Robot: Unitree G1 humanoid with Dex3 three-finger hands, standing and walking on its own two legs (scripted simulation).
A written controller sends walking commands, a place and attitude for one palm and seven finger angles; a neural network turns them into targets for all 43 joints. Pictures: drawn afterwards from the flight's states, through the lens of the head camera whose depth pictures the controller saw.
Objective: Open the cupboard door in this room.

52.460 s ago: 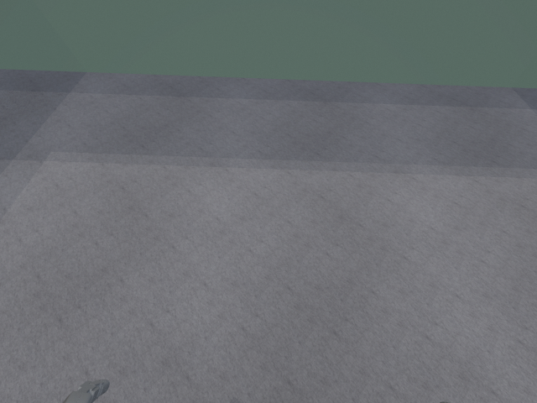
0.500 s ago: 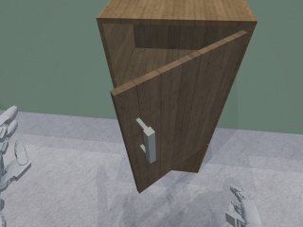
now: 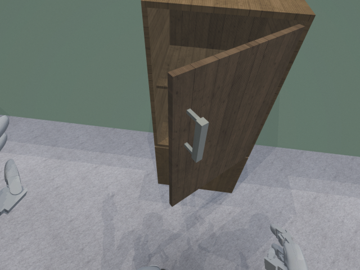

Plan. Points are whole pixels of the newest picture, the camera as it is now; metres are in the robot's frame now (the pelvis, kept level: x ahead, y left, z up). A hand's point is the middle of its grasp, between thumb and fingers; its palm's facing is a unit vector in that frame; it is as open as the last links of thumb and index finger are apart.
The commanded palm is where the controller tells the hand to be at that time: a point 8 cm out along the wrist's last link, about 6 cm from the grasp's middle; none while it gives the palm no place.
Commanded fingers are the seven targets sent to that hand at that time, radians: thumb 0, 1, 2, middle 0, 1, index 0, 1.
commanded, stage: step back with the hand held close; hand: left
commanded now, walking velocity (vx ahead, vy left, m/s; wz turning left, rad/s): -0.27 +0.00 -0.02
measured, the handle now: (194, 136) +0.40 -0.01 +0.07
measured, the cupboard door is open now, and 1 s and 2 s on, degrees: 43 43 43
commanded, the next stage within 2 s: stop stepping back and stand still in 0.38 s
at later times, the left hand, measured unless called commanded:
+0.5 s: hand out of the picture +0.10 +0.29 +0.18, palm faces +0.45 -0.82 -0.36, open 7.4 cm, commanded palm +0.03 +0.32 +0.18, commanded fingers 0.00 0.90 0.90 -0.20 -0.30 -0.20 -0.30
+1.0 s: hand out of the picture +0.03 +0.23 +0.17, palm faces +0.32 -0.85 -0.41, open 7.4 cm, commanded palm -0.05 +0.29 +0.18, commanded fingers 0.00 0.90 0.90 -0.20 -0.30 -0.20 -0.30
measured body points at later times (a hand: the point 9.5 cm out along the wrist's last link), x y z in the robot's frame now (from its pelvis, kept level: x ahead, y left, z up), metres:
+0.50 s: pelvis -0.11 +0.02 +0.00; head -0.09 +0.07 +0.45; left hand +0.07 +0.33 +0.20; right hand +0.07 -0.19 -0.06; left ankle +0.04 +0.10 -0.73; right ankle -0.23 -0.12 -0.64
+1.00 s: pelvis -0.22 +0.00 +0.00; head -0.24 +0.01 +0.45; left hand +0.00 +0.28 +0.19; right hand -0.11 -0.25 -0.09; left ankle -0.08 +0.09 -0.73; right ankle -0.24 -0.07 -0.71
